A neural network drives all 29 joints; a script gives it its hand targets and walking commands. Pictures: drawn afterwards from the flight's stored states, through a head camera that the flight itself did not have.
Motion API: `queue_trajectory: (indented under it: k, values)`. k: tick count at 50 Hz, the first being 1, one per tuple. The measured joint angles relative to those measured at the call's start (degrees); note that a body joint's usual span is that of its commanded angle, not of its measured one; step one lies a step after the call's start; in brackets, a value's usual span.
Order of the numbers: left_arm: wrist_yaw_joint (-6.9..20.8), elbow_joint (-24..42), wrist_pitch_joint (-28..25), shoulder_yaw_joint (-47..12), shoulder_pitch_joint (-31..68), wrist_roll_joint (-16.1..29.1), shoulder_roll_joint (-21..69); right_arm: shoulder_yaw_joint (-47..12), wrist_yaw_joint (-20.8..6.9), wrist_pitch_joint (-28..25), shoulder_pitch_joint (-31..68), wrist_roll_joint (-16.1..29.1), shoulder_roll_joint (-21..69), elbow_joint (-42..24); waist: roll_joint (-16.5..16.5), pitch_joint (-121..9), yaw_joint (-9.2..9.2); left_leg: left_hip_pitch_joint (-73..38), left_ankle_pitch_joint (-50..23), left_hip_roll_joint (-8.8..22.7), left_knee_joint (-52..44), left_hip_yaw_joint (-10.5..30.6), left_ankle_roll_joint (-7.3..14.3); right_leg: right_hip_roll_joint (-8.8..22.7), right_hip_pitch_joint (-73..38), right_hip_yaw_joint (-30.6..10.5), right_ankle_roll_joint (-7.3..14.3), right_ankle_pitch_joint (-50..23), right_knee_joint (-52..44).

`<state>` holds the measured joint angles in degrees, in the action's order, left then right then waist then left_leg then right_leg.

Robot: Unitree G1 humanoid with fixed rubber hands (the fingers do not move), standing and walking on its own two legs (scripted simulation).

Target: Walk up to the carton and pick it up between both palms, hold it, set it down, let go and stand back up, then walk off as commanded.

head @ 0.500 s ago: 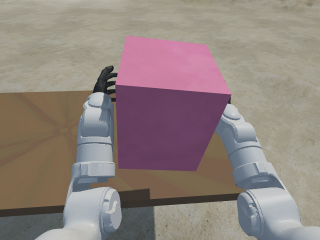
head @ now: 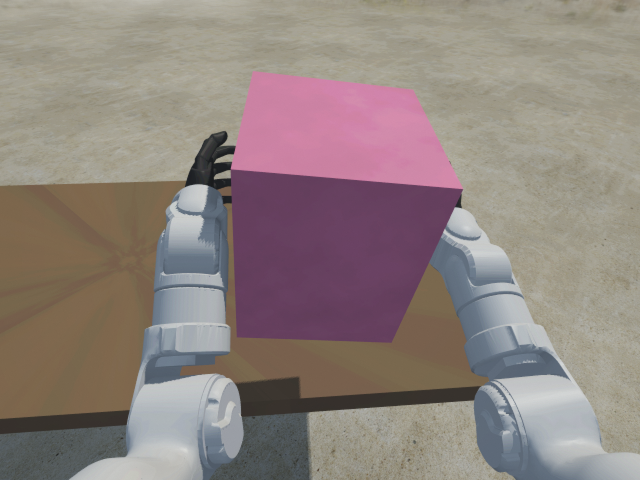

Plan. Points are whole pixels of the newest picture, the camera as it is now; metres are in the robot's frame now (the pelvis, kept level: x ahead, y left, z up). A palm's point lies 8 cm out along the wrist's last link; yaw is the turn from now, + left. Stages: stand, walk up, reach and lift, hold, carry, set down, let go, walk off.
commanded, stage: hold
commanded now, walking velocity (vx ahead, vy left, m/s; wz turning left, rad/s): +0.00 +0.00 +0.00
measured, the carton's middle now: (325, 212) +0.37 +0.01 +0.19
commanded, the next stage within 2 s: none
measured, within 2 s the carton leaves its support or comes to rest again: neither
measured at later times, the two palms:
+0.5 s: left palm (203, 194) +0.36 +0.16 +0.22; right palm (442, 212) +0.36 -0.13 +0.19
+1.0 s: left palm (203, 194) +0.36 +0.16 +0.22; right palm (442, 212) +0.36 -0.13 +0.19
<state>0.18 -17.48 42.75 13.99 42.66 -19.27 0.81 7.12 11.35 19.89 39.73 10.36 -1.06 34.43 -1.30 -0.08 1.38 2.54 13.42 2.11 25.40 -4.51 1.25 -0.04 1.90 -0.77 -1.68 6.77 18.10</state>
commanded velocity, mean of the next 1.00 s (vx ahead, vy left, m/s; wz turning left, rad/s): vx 0.00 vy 0.00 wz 0.00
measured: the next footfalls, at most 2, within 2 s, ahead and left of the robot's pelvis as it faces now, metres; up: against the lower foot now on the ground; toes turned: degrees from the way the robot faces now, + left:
none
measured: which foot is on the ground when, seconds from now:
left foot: down 0.00-1.00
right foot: down 0.00-1.00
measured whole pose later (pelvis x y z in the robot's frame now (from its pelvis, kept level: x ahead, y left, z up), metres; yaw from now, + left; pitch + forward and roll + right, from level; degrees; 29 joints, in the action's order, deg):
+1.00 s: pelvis +0.00 +0.00 +0.00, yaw +0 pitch -10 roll -2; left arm 0.2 -17.4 42.8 14.0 42.7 -19.3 0.8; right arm 7.1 11.3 19.9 39.7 10.2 -1.0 34.3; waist -1.3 -0.1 1.4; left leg 2.5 13.4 2.1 25.4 -4.5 1.3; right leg 0.0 1.8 -0.8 -1.7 6.8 18.1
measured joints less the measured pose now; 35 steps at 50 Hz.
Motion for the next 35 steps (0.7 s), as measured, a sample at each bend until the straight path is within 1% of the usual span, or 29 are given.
queue_trajectory:
  k: [35]
  values:
    - [0.0,0.0,0.02,0.0,0.0,0.0,0.0,0.0,0.0,0.0,0.0,-0.06,0.02,-0.01,0.0,0.0,0.0,-0.02,-0.01,-0.01,0.0,0.02,0.0,0.0,-0.05,0.0,0.0,-0.01,-0.03]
